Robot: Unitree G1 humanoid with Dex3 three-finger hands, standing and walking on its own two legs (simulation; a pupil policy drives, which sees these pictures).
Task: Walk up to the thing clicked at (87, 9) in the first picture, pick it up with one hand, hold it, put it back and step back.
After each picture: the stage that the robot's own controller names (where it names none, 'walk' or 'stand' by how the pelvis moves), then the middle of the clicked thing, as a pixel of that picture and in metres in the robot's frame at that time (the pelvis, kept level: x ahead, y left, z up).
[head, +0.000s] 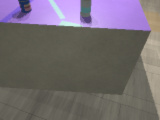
stand; (85, 5) +0.92 +0.00 +0.02
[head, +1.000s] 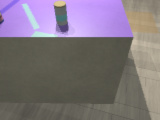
walk; (60, 13) +0.80 +0.18 +0.04
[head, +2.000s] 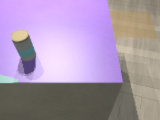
stand; (24, 45) +0.49 +0.27 +0.04
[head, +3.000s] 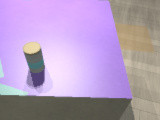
stand; (34, 57) +0.46 +0.21 +0.02
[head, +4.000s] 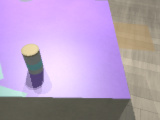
stand; (33, 59) +0.46 +0.22 +0.01
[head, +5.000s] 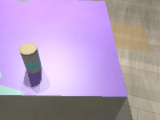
stand; (31, 58) +0.47 +0.23 +0.01
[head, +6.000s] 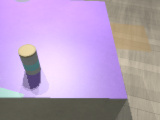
stand; (30, 60) +0.46 +0.23 +0.01
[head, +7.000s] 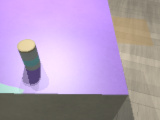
rise first; (29, 55) +0.46 +0.23 +0.02
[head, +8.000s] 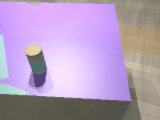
rise first; (36, 59) +0.46 +0.24 +0.02
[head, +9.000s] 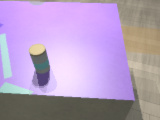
go down; (40, 59) +0.47 +0.23 +0.02
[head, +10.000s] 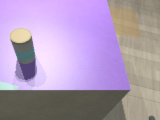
go down; (23, 46) +0.46 +0.20 +0.04
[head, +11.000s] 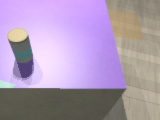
go down; (21, 46) +0.48 +0.22 +0.04
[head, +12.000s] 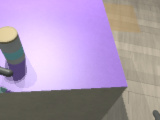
close in; (11, 46) +0.45 +0.23 +0.07
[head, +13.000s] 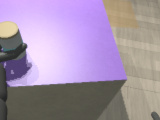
close; (11, 41) +0.46 +0.22 +0.08
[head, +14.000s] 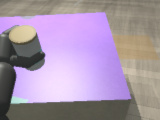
lift; (29, 49) +0.34 +0.16 +0.23
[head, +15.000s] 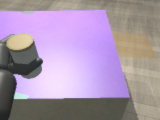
hold; (26, 57) +0.33 +0.18 +0.20
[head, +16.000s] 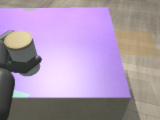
hold; (24, 54) +0.33 +0.18 +0.20
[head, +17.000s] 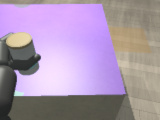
crouch; (24, 54) +0.36 +0.19 +0.17
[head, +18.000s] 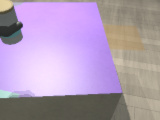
lower; (6, 23) +0.44 +0.23 +0.22
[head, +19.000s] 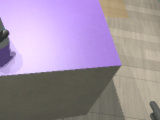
lower; out of the picture +0.49 +0.24 +0.09
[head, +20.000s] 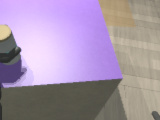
lower; (5, 45) +0.45 +0.23 +0.08
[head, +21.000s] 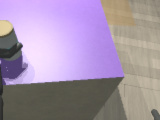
lower; (6, 41) +0.46 +0.22 +0.08
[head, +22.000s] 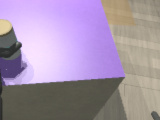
lower; (5, 40) +0.46 +0.22 +0.08
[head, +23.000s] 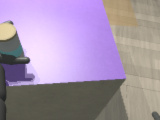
open; (9, 44) +0.44 +0.22 +0.08
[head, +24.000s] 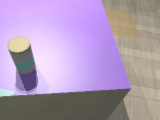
sink last; (22, 56) +0.43 +0.20 +0.06
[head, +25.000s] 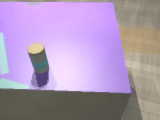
stand; (38, 58) +0.46 +0.22 +0.04
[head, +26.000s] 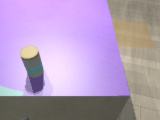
stand; (32, 62) +0.44 +0.21 +0.03
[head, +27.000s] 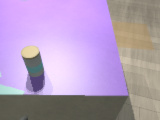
stand; (33, 61) +0.44 +0.22 +0.02
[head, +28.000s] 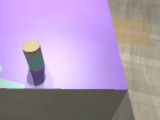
walk; (34, 56) +0.46 +0.21 +0.02
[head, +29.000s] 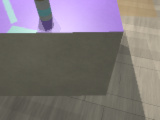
walk; (43, 6) +0.71 +0.22 +0.04
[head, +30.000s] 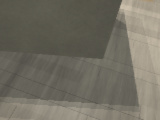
walk; out of the picture +1.07 +0.15 +0.05
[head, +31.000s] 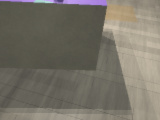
stand; out of the picture +1.20 +0.21 +0.03
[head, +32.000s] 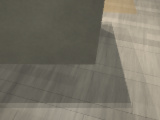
stand; out of the picture +1.21 +0.24 +0.01
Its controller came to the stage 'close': yes
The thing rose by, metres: 0.21
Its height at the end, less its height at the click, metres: +0.00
